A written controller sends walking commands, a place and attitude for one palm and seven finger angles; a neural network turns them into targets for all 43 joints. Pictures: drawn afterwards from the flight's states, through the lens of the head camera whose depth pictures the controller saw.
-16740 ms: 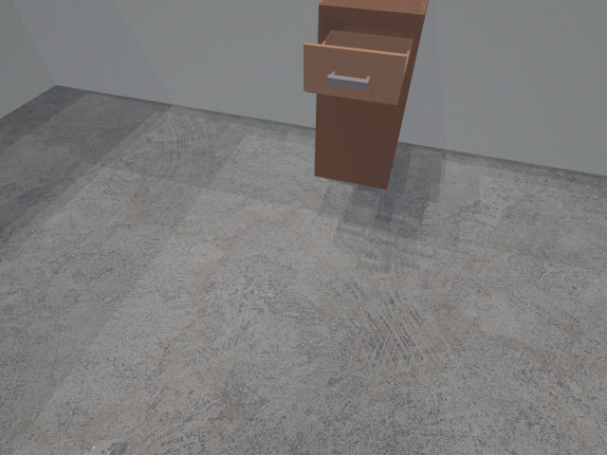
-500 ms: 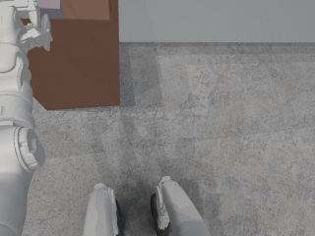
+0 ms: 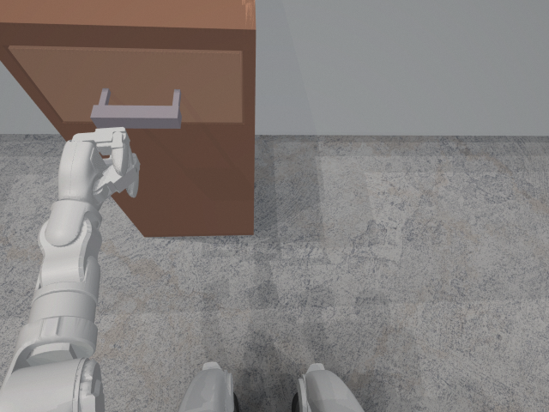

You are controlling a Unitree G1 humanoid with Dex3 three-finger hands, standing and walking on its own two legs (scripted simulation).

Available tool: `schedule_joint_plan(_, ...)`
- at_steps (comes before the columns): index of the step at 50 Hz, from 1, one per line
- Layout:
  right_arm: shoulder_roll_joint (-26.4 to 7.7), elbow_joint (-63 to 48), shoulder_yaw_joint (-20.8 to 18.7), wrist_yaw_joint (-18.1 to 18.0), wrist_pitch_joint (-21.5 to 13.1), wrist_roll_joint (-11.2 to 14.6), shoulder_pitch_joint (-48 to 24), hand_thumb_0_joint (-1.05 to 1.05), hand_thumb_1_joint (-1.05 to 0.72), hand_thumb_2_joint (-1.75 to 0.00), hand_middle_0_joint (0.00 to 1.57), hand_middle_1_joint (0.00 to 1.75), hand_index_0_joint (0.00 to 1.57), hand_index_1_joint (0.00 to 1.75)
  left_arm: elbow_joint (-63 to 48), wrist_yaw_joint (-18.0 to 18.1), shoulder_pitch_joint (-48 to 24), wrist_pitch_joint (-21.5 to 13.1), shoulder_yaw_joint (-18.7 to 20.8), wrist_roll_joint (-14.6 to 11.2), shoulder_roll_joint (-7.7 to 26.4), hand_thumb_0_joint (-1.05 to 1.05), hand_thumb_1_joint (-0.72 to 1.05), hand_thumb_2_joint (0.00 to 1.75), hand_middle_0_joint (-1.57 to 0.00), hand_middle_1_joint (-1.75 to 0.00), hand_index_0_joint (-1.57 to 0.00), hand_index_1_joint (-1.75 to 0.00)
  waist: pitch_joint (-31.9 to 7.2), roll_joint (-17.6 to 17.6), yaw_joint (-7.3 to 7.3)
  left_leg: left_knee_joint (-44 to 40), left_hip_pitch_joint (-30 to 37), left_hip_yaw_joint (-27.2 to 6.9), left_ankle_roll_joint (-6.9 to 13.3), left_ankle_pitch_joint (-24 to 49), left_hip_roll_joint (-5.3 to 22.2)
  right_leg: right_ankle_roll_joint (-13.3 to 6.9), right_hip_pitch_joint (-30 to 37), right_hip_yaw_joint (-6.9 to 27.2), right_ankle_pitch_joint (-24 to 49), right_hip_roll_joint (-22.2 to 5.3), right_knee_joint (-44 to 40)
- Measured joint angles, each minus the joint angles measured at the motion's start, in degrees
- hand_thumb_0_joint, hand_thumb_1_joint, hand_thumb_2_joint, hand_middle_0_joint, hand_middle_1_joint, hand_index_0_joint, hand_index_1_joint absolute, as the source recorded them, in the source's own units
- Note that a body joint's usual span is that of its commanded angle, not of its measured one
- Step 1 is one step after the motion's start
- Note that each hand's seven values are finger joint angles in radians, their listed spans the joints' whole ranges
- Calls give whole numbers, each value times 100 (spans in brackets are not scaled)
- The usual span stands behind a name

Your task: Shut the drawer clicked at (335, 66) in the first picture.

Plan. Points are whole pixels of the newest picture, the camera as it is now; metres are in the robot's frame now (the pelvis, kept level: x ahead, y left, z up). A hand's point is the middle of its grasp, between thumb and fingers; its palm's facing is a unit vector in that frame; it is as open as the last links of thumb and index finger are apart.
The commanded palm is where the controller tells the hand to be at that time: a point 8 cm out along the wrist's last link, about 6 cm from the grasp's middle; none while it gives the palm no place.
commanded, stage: draw the hand back to the body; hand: left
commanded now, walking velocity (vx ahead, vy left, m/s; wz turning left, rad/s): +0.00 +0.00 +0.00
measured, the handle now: (139, 106) +0.59 +0.21 +0.00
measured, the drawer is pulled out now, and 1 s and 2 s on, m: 0.00 0.00 0.00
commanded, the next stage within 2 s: step back with the hand held close in 1.14 s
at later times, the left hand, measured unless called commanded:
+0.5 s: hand (42, 259) +0.29 +0.21 +0.14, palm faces +0.23 -0.94 -0.25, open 3.3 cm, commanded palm +0.25 +0.26 +0.17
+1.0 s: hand out of the picture +0.17 +0.23 +0.25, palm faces +0.43 -0.80 -0.41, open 3.3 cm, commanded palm +0.12 +0.27 +0.26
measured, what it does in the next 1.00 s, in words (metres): rises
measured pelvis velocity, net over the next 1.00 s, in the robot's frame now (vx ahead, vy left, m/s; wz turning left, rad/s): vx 0.01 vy -0.02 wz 0.06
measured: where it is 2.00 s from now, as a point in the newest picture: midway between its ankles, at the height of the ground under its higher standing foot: outside the picture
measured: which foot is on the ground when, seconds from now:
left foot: down 0.00-1.00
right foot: down 0.00-1.00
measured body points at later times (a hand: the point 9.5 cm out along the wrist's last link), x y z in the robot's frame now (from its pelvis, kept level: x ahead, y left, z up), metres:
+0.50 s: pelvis +0.00 -0.01 +0.06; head +0.01 -0.02 +0.51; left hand +0.27 +0.26 +0.16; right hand +0.19 -0.23 -0.02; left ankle +0.00 +0.10 -0.66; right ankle -0.02 -0.13 -0.66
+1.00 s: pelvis +0.01 -0.02 +0.09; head -0.01 -0.05 +0.53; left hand +0.14 +0.27 +0.27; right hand +0.22 -0.22 +0.00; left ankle +0.00 +0.10 -0.66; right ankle -0.02 -0.13 -0.66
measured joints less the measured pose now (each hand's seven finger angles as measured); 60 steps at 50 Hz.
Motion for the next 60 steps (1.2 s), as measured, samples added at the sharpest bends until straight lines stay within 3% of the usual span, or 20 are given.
schedule_joint_plan(3,15,-50,44,-59,-60,66,-31,1,-91,-90,20,30,21,30,-365,121,555,164,-224,-160,-181,2,90,90,-140,-160,-140,-160,-66,-47,142,-416,602,-30,-22,93,-52,-6,618,-23,79,-32,-412)
schedule_joint_plan(7,-2,-111,48,-132,-164,96,-233,1,-91,-90,20,30,21,30,-610,223,986,131,-382,-256,-244,2,90,90,-140,-160,-140,-160,-105,-109,230,-690,1150,-110,-55,162,-102,-30,1215,-101,113,-64,-711)
schedule_joint_plan(14,-130,-321,1,-232,-271,162,-600,1,-91,-90,20,30,21,30,-1218,-179,1746,276,-709,-437,-294,2,90,90,-140,-160,-140,-160,-12,-34,371,-995,1860,-131,-58,279,-147,-36,1939,-122,216,-97,-1015)
schedule_joint_plan(17,-60,-385,10,-401,-156,173,-730,1,-91,-90,20,30,21,30,-1725,402,2151,652,-901,-14,-288,2,90,90,-140,-160,-140,-160,109,-82,482,-1331,2318,-23,-68,416,-178,-27,2310,-18,319,-133,-1235)
schedule_joint_plan(20,14,-440,67,-567,-89,181,-803,1,-91,-90,20,30,20,30,-2235,983,2610,1023,-1034,217,-329,2,90,90,-140,-160,-140,-160,219,-78,563,-1765,2800,35,-58,611,-220,-29,2742,35,483,-167,-1587)
schedule_joint_plan(24,84,-393,178,-730,-97,169,-887,1,-91,-90,20,30,20,30,-2718,1482,3010,1357,-1073,364,-319,2,90,90,-140,-160,-140,-159,389,-59,667,-2279,3384,42,-63,849,-263,-38,3303,39,688,-199,-2045)
schedule_joint_plan(28,121,-258,269,-798,-199,147,-946,1,-91,-90,20,30,21,30,-3187,1755,3299,1526,-1006,418,-279,2,90,90,-140,-160,-140,-159,546,-47,759,-2720,3899,20,-80,1046,-287,-52,3818,17,866,-210,-2467)
schedule_joint_plan(38,110,-8,273,-729,-511,35,-961,2,-91,-90,20,30,21,30,-4691,1809,4634,1522,-785,404,-283,2,90,90,-140,-160,-140,-159,728,57,868,-3547,4854,40,-111,1359,-296,-69,4750,39,1178,-198,-3274)
schedule_joint_plan(50,64,158,102,-688,-923,-39,-884,2,-91,-90,20,30,21,30,-6238,1847,5965,1256,-103,411,-78,2,89,90,-140,-160,-140,-159,785,174,1047,-3808,5204,-7,-159,1439,-244,-108,5164,-3,1309,-135,-3655)
schedule_joint_plan(60,110,249,80,-733,-1018,-69,-919,2,-91,-90,20,30,21,30,-5883,1875,5836,1257,-214,479,-320,2,89,90,-141,-160,-140,-159,902,149,1079,-3822,5218,-40,-176,1468,-242,-130,5167,-37,1300,-130,-3623)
